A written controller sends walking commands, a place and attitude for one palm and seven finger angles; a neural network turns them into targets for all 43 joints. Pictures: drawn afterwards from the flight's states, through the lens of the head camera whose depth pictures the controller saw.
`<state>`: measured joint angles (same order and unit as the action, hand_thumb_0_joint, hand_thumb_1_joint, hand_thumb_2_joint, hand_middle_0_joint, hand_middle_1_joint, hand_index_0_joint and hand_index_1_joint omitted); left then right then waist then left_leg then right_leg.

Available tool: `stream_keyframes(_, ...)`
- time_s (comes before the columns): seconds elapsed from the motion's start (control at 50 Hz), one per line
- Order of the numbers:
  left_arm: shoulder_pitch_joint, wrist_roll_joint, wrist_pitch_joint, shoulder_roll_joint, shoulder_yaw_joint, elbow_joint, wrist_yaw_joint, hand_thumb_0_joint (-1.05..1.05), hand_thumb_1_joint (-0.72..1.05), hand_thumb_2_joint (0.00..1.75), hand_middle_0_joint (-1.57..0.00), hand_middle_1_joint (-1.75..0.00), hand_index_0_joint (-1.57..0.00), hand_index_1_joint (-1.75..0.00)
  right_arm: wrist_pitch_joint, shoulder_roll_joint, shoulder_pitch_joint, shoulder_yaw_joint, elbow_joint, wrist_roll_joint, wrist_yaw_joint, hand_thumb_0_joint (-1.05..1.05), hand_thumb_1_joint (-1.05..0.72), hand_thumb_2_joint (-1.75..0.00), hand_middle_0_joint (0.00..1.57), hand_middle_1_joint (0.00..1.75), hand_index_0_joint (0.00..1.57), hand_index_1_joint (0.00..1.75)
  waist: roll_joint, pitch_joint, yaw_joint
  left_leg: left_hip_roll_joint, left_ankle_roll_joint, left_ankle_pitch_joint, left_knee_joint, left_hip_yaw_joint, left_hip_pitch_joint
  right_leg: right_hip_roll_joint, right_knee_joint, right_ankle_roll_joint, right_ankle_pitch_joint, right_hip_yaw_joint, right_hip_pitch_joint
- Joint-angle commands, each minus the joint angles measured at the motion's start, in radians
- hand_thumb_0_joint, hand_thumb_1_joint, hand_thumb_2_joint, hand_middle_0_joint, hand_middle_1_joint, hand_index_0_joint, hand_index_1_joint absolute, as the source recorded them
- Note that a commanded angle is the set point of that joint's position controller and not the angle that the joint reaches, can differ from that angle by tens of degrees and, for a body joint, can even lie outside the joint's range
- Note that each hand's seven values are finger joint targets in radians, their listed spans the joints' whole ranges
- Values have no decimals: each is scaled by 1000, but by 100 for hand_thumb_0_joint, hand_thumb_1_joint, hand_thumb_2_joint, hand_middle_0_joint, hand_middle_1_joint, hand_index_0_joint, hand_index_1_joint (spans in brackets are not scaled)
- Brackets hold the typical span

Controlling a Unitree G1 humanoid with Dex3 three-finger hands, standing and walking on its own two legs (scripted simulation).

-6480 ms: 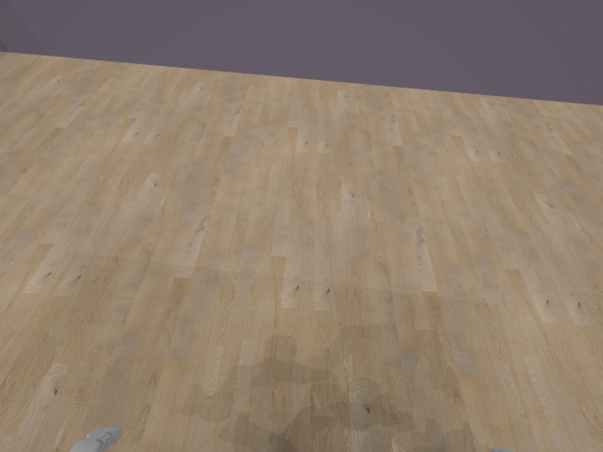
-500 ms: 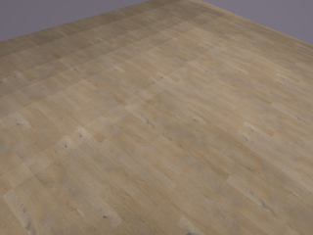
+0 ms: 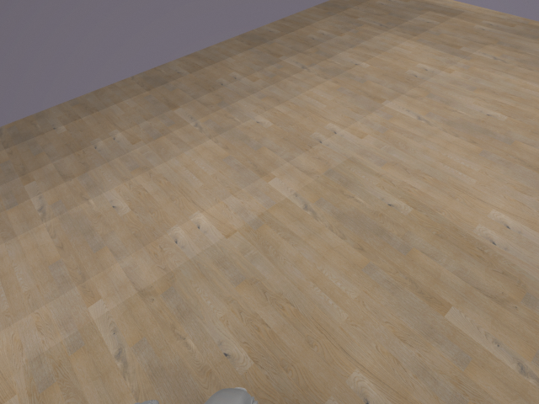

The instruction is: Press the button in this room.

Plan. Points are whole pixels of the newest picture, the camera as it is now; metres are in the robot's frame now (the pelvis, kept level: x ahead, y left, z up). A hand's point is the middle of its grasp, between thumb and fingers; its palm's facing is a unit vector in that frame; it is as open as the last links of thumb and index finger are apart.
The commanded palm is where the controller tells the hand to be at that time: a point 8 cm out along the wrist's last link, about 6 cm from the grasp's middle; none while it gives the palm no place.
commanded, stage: turn or walk to find it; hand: left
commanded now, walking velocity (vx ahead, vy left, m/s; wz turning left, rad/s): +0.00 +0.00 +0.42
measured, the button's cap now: out of the picture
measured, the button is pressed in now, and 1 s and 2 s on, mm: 0 0 0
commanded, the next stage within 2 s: none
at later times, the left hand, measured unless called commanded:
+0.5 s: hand out of the picture -0.06 +0.26 -0.19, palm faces +0.28 -0.93 -0.24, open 7.4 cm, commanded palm none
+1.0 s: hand out of the picture -0.04 +0.20 -0.14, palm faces +0.42 -0.86 -0.29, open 7.4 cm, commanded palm none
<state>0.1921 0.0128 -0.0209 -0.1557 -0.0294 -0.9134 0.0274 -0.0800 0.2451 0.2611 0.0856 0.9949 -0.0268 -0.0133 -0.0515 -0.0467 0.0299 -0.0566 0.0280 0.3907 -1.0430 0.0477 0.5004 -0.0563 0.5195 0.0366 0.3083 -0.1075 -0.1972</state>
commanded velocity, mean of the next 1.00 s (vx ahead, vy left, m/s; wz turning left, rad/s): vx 0.00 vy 0.00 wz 0.42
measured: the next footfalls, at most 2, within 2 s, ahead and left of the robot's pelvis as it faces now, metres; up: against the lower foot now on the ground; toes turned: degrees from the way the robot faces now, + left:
left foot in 0.36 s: -0.01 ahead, +0.15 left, +0.00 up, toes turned +16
right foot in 0.86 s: +0.03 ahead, -0.08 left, +0.00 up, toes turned +17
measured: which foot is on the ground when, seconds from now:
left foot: up 0.00-0.34, down 0.36-0.86, up 0.88-1.00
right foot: down 0.00-0.36, up 0.38-0.84, down 0.86-1.00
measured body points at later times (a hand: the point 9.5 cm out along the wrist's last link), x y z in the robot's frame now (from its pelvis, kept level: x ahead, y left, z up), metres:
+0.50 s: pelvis -0.03 +0.05 -0.01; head -0.01 +0.08 +0.44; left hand -0.07 +0.31 -0.17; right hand +0.14 -0.17 -0.13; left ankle -0.04 +0.14 -0.74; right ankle -0.03 -0.09 -0.67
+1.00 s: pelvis -0.05 -0.01 +0.00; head -0.03 -0.05 +0.45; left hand -0.06 +0.24 -0.12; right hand +0.07 -0.24 -0.17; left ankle -0.11 +0.12 -0.66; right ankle -0.01 -0.10 -0.74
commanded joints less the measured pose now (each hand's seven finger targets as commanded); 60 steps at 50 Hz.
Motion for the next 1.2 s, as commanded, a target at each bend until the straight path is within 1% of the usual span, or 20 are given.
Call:
stream_keyframes(0.0, -20, 4, 36, -173, -44, 67, 9, 0, 90, 90, -20, -30, -20, -30, 18, 55, 9, 21, -56, 4, -5, 0, -90, -90, 20, 30, 20, 30, 185, -18, -3, 66, 38, -70, -179, -2, 82, -227, -227, 51, -269, 108, 15)
stream_keyframes(0.22, 118, 20, 25, -245, -68, 0, 7, 0, 90, 90, -20, -30, -20, -30, 37, 29, -135, -12, -89, 16, 2, 0, -90, -90, 20, 30, 20, 30, 255, 48, -86, 88, 39, 71, 257, -113, -60, -300, -101, 105, -591, 62, 158)
stream_keyframes(0.26, 102, 19, 21, -260, -70, -3, 6, 0, 90, 90, -20, -30, -20, -30, 43, 34, -106, -15, -85, 19, 5, 0, -90, -90, 20, 30, 20, 30, 264, 72, -68, 77, 28, 31, 357, -135, -132, -303, -63, 89, -594, 42, 143)
stream_keyframes(0.3, 69, 10, 15, -249, -70, -5, 4, 0, 90, 90, -20, -30, -20, -30, 53, 54, -51, -11, -74, 17, 5, 0, -90, -90, 20, 30, 20, 30, 210, 87, -26, 83, 12, -147, 563, -136, -286, -279, 28, 28, -482, -10, 56)
stream_keyframes(0.32, 76, 1, 8, -225, -66, 6, 1, 0, 90, 90, -20, -30, -20, -30, 64, 104, -8, -2, -65, 13, 4, 0, -90, -90, 20, 30, 20, 30, 86, 126, -2, 147, -14, -312, 660, -59, -429, -232, 162, -24, -342, -54, -52)
stream_keyframes(0.34, 78, -5, 3, -159, -52, 39, -5, 0, 90, 90, -20, -30, -20, -30, 72, 206, 30, 21, -67, 6, 9, 0, -90, -90, 20, 30, 20, 30, -229, 134, 16, 394, -123, -679, 682, 268, -557, -95, 362, -104, 160, -94, -315)
stream_keyframes(0.36, 25, 2, -7, -148, -37, 63, 1, 0, 90, 90, -20, -30, -20, -30, 61, 241, 72, 29, -52, 10, 17, 0, -90, -90, 20, 30, 20, 30, -221, 141, 41, 480, -219, -839, 683, 298, -509, -63, 501, -107, 369, -1, -332)
stream_keyframes(0.38, 3, 6, -15, -163, -43, 56, 2, 0, 90, 90, -20, -30, -20, -30, 60, 218, 53, 21, -48, 6, 21, 0, -90, -90, 20, 30, 20, 30, -150, 121, 33, 448, -231, -708, 688, 227, -449, -74, 564, -93, 326, 47, -311)
stream_keyframes(0.42, -17, 5, -21, -170, -53, 34, -6, 0, 90, 90, -20, -30, -20, -30, 62, 167, -58, 7, -82, 3, 34, 0, -90, -90, 20, 30, 20, 30, -178, 35, 5, 364, -199, -525, 723, 196, -344, -79, 608, -101, 204, 78, -340)
stream_keyframes(0.5, 28, 6, -15, -167, -50, 4, -17, 0, 90, 90, -20, -30, -20, -30, 74, 150, -84, -5, -101, 10, 34, 0, -90, -90, 20, 30, 20, 30, -72, 43, -24, 287, -169, -564, 727, 129, -365, -57, 594, -116, 87, 76, -321)
stream_keyframes(0.7, -50, -1, -9, -138, -41, 64, -6, 0, 90, 90, -20, -30, -20, -30, 62, 155, -27, 15, -101, 0, 26, 0, -90, -90, 20, 30, 20, 30, -103, 73, 10, 289, -207, -532, 697, 259, -365, -8, 301, -114, 152, 82, -226)
stream_keyframes(0.78, 41, -8, 2, -140, -45, 45, -3, 0, 90, 90, -20, -30, -20, -30, 56, 152, -64, 21, -115, 2, 21, 0, -90, -90, 20, 30, 20, 30, -87, 102, -39, 234, -166, -449, 647, 271, -240, 27, 40, -97, -3, 56, -16)
stream_keyframes(0.8, 70, -6, 9, -158, -49, 38, -1, 0, 90, 90, -20, -30, -20, -30, 55, 138, -72, 21, -118, 8, 18, 0, -90, -90, 20, 30, 20, 30, -55, 109, -57, 200, -131, -383, 605, 253, -167, 12, -87, -92, -90, 65, 89)
stream_keyframes(0.82, 102, 4, 19, -208, -59, 36, 5, 0, 90, 90, -20, -30, -20, -30, 55, 91, -60, 16, -125, 16, 13, 0, -90, -90, 20, 30, 20, 30, 83, 133, -71, 127, -75, -217, 495, 184, -39, -115, -198, -60, -76, 182, 218)
stream_keyframes(0.84, 104, 18, 24, -298, -77, 42, 11, 0, 90, 90, -20, -30, -20, -30, 55, 29, -62, 4, -151, 17, 11, 0, -90, -90, 20, 30, 20, 30, 361, 93, -80, -17, -3, 101, 261, 10, 128, -369, -259, 47, -95, 443, 237)
stream_keyframes(0.86, 89, 8, 17, -303, -71, 62, 12, 0, 90, 90, -20, -30, -20, -30, 44, 84, -88, 19, -154, 6, 12, 0, -90, -90, 20, 30, 20, 30, 296, 76, -90, 11, -3, 182, 61, 36, 83, -442, -279, 119, -112, 452, 66)
stream_keyframes(0.9, -39, 5, 16, -237, -67, 88, 16, 0, 90, 90, -20, -30, -20, -30, 20, 91, -52, 30, -112, 1, 4, 0, -90, -90, 20, 30, 20, 30, 249, -10, -27, 50, -6, 76, -117, 58, 60, -345, -322, 92, 63, 348, -89)
stream_keyframes(0.94, -88, 3, 25, -190, -46, 97, 8, 0, 90, 90, -20, -30, -20, -30, 17, 66, 11, 24, -68, -2, -5, 0, -90, -90, 20, 30, 20, 30, 178, -31, 12, 61, 15, -35, -190, 17, 59, -247, -271, 49, -65, 175, -77)
stream_keyframes(1.0, -29, 4, 34, -178, -45, 74, 10, 0, 90, 90, -20, -30, -20, -30, 18, 58, 20, 20, -57, 3, -6, 0, -90, -90, 20, 30, 20, 30, 199, -3, -7, 77, 41, -73, -174, -7, 76, -236, -240, 47, -188, 99, 16)
stream_keyframes(1.18, 88, 21, 24, -245, -66, 16, 7, 0, 90, 90, -20, -30, -20, -30, 30, 35, -106, -5, -87, 13, -2, 0, -90, -90, 20, 30, 20, 30, 238, 30, -78, 97, 41, 75, 195, -96, -47, -312, -168, 106, -352, 82, 92)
